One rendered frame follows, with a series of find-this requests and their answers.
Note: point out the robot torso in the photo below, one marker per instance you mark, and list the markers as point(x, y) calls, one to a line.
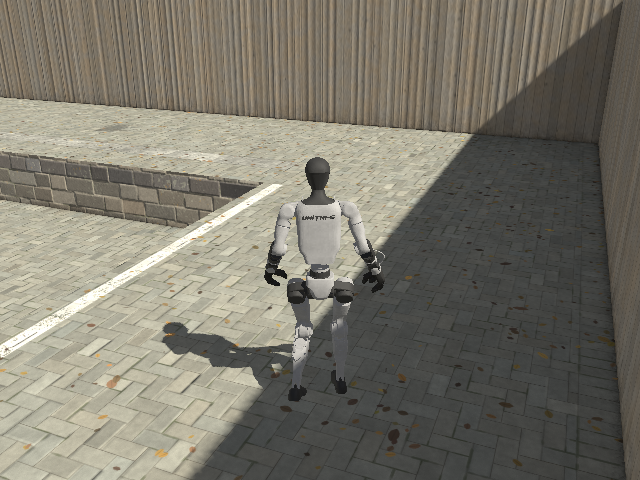
point(319, 235)

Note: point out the left robot upper arm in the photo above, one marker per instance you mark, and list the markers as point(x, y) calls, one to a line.
point(287, 211)

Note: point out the robot right hand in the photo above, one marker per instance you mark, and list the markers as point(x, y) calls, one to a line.
point(372, 278)

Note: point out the robot left hand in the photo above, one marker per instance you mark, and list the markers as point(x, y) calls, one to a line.
point(270, 280)

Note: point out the right robot upper arm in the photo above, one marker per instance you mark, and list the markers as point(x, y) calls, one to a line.
point(350, 210)

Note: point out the robot left forearm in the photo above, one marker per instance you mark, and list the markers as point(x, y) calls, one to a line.
point(272, 261)

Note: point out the robot right foot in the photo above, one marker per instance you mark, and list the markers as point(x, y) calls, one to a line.
point(340, 386)

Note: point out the robot right forearm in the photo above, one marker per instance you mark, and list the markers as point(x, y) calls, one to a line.
point(371, 260)

